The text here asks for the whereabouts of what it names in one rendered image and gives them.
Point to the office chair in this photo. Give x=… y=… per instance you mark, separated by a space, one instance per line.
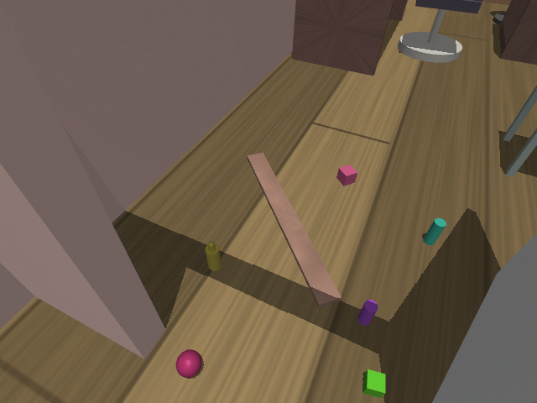
x=434 y=47

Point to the bookshelf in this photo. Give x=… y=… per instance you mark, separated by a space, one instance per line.
x=518 y=32

